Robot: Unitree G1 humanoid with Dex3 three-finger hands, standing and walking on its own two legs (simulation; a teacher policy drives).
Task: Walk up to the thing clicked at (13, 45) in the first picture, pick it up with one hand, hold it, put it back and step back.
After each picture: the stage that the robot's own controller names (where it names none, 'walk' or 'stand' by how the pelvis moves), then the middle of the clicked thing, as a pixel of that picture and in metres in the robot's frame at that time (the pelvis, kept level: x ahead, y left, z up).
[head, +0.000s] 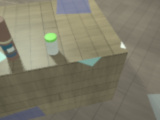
stand; (5, 40) +0.66 +0.44 -0.05
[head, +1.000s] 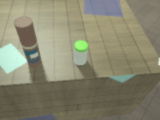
walk; (29, 44) +0.58 +0.23 -0.03
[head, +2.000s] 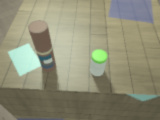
stand; (44, 49) +0.51 +0.20 -0.02
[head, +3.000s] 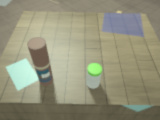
walk; (42, 64) +0.49 +0.21 -0.04
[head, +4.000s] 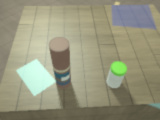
stand; (61, 66) +0.44 +0.10 -0.02
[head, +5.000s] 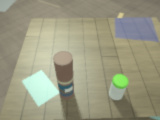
stand; (65, 78) +0.42 +0.10 -0.05
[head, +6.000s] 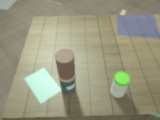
stand; (67, 75) +0.43 +0.10 -0.05
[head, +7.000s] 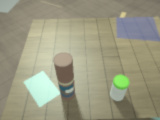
stand; (65, 79) +0.42 +0.10 -0.05
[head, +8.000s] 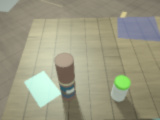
stand; (66, 79) +0.42 +0.10 -0.05
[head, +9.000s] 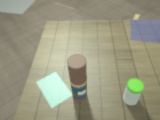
rise first; (78, 81) +0.41 +0.07 -0.05
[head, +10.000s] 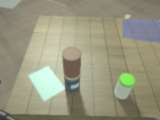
go down; (72, 74) +0.44 +0.07 -0.04
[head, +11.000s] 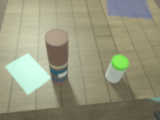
go down; (58, 61) +0.44 +0.07 +0.01
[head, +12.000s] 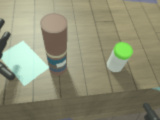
close in; (56, 50) +0.45 +0.07 +0.03
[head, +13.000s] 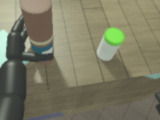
close; (41, 36) +0.47 +0.08 +0.07
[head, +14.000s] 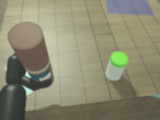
lift; (37, 62) +0.37 +0.12 +0.12
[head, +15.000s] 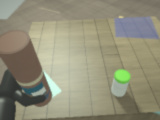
hold; (30, 75) +0.30 +0.16 +0.17
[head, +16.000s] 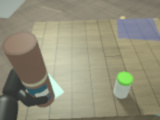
hold; (34, 76) +0.30 +0.15 +0.16
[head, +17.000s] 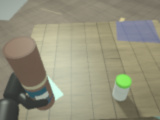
hold; (34, 79) +0.29 +0.15 +0.15
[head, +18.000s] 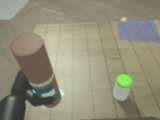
crouch; (41, 77) +0.30 +0.13 +0.15
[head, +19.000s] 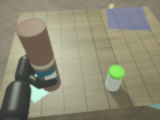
crouch; (43, 61) +0.37 +0.12 +0.12
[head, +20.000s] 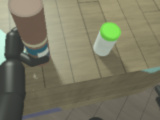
lower; (35, 37) +0.46 +0.08 +0.07
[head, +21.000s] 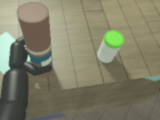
lower; (39, 46) +0.44 +0.09 +0.06
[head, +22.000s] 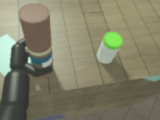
lower; (39, 47) +0.44 +0.09 +0.06
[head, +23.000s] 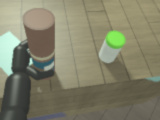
lower; (42, 51) +0.42 +0.08 +0.06
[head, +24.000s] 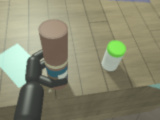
open; (56, 60) +0.40 +0.06 +0.06
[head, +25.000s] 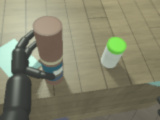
withdraw; (51, 56) +0.41 +0.07 +0.05
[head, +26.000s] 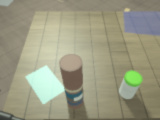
sink last; (73, 84) +0.36 +0.06 +0.00
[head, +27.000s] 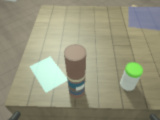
stand; (76, 74) +0.40 +0.06 +0.01
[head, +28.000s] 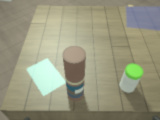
stand; (75, 77) +0.38 +0.06 +0.02
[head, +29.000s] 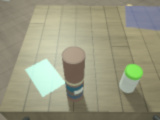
stand; (74, 78) +0.38 +0.06 +0.02
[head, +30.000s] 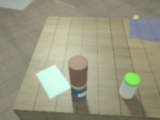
stand; (78, 82) +0.40 +0.05 -0.04
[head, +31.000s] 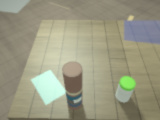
stand; (73, 88) +0.38 +0.07 -0.05
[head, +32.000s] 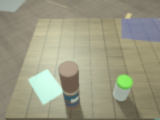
stand; (70, 88) +0.38 +0.08 -0.05
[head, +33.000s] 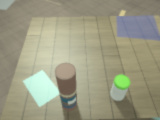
walk; (67, 89) +0.37 +0.09 -0.05
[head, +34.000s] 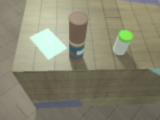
walk; (77, 40) +0.54 +0.04 -0.04
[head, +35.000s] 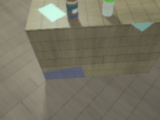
walk; (71, 1) +0.88 +0.12 -0.02
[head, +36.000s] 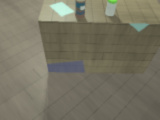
stand; out of the picture +1.04 +0.05 -0.03
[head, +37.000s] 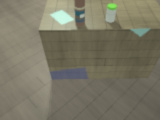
stand; (79, 7) +1.00 +0.06 -0.05
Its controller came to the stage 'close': yes
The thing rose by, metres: 0.20
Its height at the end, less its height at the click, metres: +0.00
